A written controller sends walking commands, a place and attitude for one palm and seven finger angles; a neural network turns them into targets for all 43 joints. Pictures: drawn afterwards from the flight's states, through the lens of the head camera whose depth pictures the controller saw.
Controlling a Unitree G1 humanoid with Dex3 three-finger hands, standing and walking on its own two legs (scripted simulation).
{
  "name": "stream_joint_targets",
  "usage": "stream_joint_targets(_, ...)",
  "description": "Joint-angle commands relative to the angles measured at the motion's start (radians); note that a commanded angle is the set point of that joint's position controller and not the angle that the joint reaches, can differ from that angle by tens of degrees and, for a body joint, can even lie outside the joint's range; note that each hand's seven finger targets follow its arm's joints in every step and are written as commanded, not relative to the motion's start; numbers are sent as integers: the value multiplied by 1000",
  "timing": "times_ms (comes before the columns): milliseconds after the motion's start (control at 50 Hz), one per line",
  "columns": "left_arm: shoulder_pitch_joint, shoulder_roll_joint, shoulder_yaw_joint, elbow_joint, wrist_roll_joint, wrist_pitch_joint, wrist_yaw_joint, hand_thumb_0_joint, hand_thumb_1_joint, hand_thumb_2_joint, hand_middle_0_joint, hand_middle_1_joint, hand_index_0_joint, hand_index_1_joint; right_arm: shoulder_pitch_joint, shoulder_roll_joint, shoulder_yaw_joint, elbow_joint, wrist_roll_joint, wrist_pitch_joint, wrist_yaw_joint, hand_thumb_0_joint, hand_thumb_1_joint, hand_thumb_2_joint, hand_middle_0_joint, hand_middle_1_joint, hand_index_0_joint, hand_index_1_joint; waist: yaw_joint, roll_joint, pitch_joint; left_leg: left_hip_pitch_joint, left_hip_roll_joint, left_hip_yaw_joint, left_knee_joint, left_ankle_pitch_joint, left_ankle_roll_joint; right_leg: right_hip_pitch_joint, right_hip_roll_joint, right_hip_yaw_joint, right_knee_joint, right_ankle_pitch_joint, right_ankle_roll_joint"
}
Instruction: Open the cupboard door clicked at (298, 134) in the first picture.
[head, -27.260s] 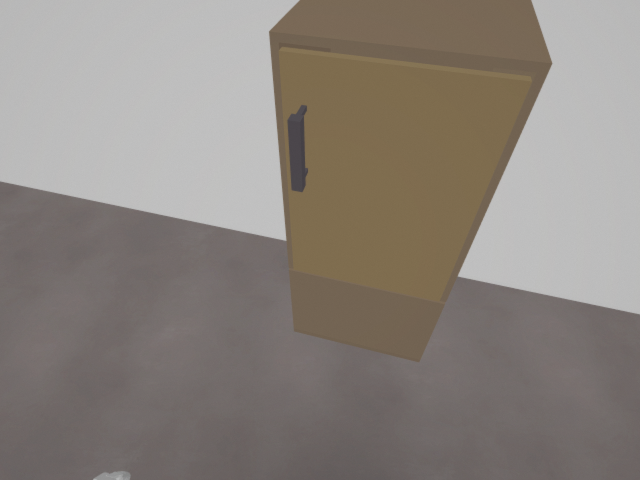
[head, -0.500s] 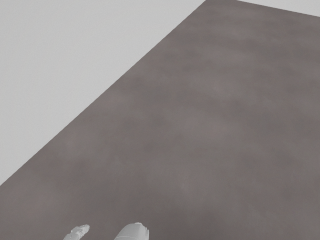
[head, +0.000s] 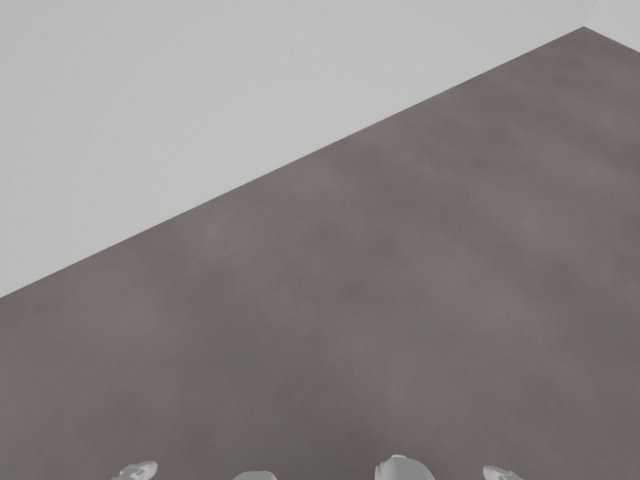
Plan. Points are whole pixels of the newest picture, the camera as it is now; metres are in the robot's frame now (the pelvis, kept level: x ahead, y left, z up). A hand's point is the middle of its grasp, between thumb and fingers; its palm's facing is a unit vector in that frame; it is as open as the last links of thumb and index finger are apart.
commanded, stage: turn to face it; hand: left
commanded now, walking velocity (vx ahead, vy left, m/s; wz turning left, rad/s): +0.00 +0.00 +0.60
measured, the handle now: out of the picture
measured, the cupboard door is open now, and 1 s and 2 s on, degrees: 44 44 44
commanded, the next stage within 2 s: none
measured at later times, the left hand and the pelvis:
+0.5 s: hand out of the picture +0.01 +0.18 -0.18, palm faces +0.33 -0.92 -0.22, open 7.4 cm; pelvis +0.00 -0.03 -0.01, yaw +19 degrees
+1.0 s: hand out of the picture -0.04 +0.13 -0.16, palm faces +0.59 -0.77 -0.23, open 7.4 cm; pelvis +0.02 -0.06 +0.01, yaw +38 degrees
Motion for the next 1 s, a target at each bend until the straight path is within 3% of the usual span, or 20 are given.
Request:
stream_joint_targets(0, 30, 63, 9, -83, -2, -29, 2, 0, 900, 900, -200, -300, -200, -300, 1, -221, -68, -73, -7, -14, -11, 0, -900, -900, 200, 300, 200, 300, -17, 182, -152, 36, 199, -245, -156, 202, 142, 127, 62, -40, -229, 30, -7)
stream_joint_targets(40, 106, 77, 14, -68, -3, -40, 4, 0, 900, 900, -200, -300, -200, -300, -36, -214, -71, -85, 0, -8, -10, 0, -900, -900, 200, 300, 200, 300, 26, 154, -168, -49, 160, -238, -86, 154, 104, 289, 76, -55, -433, 160, -13)
stream_joint_targets(60, 145, 124, 25, -64, 3, -50, 10, 0, 900, 900, -200, -300, -200, -300, -42, -175, -67, -96, 9, -7, -6, 0, -900, -900, 200, 300, 200, 300, 50, 45, -170, -154, 90, -188, 16, 33, 54, 403, -8, 25, -593, 177, -33)
stream_joint_targets(80, 157, 222, 45, -68, 18, -60, 20, 0, 900, 900, -200, -300, -200, -300, -24, -103, -56, -116, 14, -7, 0, 0, -900, -900, 200, 300, 200, 300, 57, -267, -169, -334, -55, -28, 262, -248, -30, 482, -288, 337, -718, 171, -137)
stream_joint_targets(100, 138, 246, 36, -82, 13, -54, 22, 0, 900, 900, -200, -300, -200, -300, -54, -122, -58, -129, 6, -7, 6, 0, -900, -900, 200, 300, 200, 300, 70, -289, -143, -302, -43, -26, 521, -383, -30, 340, -418, 385, -743, 230, -229)
stream_joint_targets(160, -11, 134, 12, -111, 7, -54, 28, 0, 900, 900, -200, -300, -200, -300, -16, -110, -57, -77, 3, 15, 15, 0, -900, -900, 200, 300, 200, 300, -20, -236, -86, -277, 35, -30, 736, -209, -49, 232, -269, 133, -683, 330, -197)
stream_joint_targets(200, -14, 122, 8, -114, 10, -61, 28, 0, 900, 900, -200, -300, -200, -300, -2, -86, -44, -64, 8, 14, 20, 0, -900, -900, 200, 300, 200, 300, -25, -219, -112, -238, 37, 20, 600, -208, -67, 293, -239, 18, -637, 520, -181)
stream_joint_targets(320, 93, 181, 30, -58, 14, -63, 23, 0, 900, 900, -200, -300, -200, -300, -43, -54, -25, -71, 18, -4, 25, 0, -900, -900, 200, 300, 200, 300, 35, -209, -167, -111, 6, 119, 186, -218, -58, 441, -278, -48, -520, 752, -181)
stream_joint_targets(380, 68, 181, 39, -59, -1, -55, 15, 0, 900, 900, -200, -300, -200, -300, 49, -98, -36, -50, 12, -13, 20, 0, -900, -900, 200, 300, 200, 300, -23, -138, -188, 106, 7, 117, -71, 7, -33, 318, -260, -121, -383, 635, -105)
stream_joint_targets(400, 63, 143, 35, -80, -8, -48, 9, 0, 900, 900, -200, -300, -200, -300, 111, -179, -56, -42, 4, -21, 16, 0, -900, -900, 200, 300, 200, 300, -60, 56, -228, 270, 147, -69, -133, 207, 30, 137, -190, -171, -216, 396, -45)
stream_joint_targets(420, 22, 70, 8, -124, -10, -44, 3, 0, 900, 900, -200, -300, -200, -300, 171, -277, -83, -41, -2, -20, 9, 0, -900, -900, 200, 300, 200, 300, -97, 335, -229, 370, 400, -391, -159, 579, 174, -119, -55, -161, 0, -191, 20)
stream_joint_targets(440, -57, 86, 5, -145, 4, -30, 11, 0, 900, 900, -200, -300, -200, -300, 228, -288, -84, -13, -4, -15, -1, 0, -900, -900, 200, 300, 200, 300, -129, 224, -221, 304, 433, -408, -176, 484, 236, -137, -41, -47, 123, -211, 0)
stream_joint_targets(480, -70, 73, 13, -115, 0, -28, 11, 0, 900, 900, -200, -300, -200, -300, 140, -239, -73, -31, -4, -22, -23, 0, -900, -900, 200, 300, 200, 300, -81, 273, -187, 213, 324, -321, -181, 375, 197, -159, -38, 23, 186, -73, -1)
stream_joint_targets(540, -14, 70, 13, -74, -1, -22, 0, 0, 900, 900, -200, -300, -200, -300, 43, -198, -58, -56, -5, -28, -23, 0, -900, -900, 200, 300, 200, 300, -26, 168, -156, 140, 239, -215, -184, 314, 153, -70, -12, 12, 86, 14, 0)
stream_joint_targets(680, 105, 70, 14, -58, -7, -38, 5, 0, 900, 900, -200, -300, -200, -300, -24, -206, -70, -74, -1, -7, -14, 0, -900, -900, 200, 300, 200, 300, 23, 133, -166, -37, 166, -258, -94, 170, 111, 289, 76, -49, -443, 155, -19)
stream_joint_targets(700, 145, 112, 25, -53, 0, -49, 12, 0, 900, 900, -200, -300, -200, -300, -30, -173, -66, -86, 8, -6, -10, 0, -900, -900, 200, 300, 200, 300, 45, 26, -174, -135, 93, -211, 4, 54, 59, 407, 1, 20, -608, 182, -37)
stream_joint_targets(720, 164, 210, 44, -59, 16, -59, 22, 0, 900, 900, -200, -300, -200, -300, -22, -105, -58, -105, 16, -5, -2, 0, -900, -900, 200, 300, 200, 300, 56, -253, -163, -322, -52, -61, 233, -223, -22, 490, -267, 322, -734, 157, -135)
stream_joint_targets(740, 136, 233, 36, -72, 12, -55, 22, 0, 900, 900, -200, -300, -200, -300, -49, -120, -59, -117, 6, -6, 4, 0, -900, -900, 200, 300, 200, 300, 59, -289, -125, -305, -51, -34, 492, -369, -30, 353, -409, 380, -756, 227, -229)
stream_joint_targets(820, 6, 117, 7, -99, 7, -61, 28, 0, 900, 900, -200, -300, -200, -300, -16, -95, -54, -61, 9, 18, 19, 0, -900, -900, 200, 300, 200, 300, -27, -211, -104, -264, 23, -22, 686, -193, -57, 286, -237, 75, -651, 503, -190)
stream_joint_targets(980, 115, 188, 35, -52, 12, -62, 22, 0, 900, 900, -200, -300, -200, -300, -70, -59, -25, -74, 18, -3, 23, 0, -900, -900, 200, 300, 200, 300, 33, -201, -161, -93, -1, 114, 164, -198, -52, 437, -282, -51, -519, 751, -180)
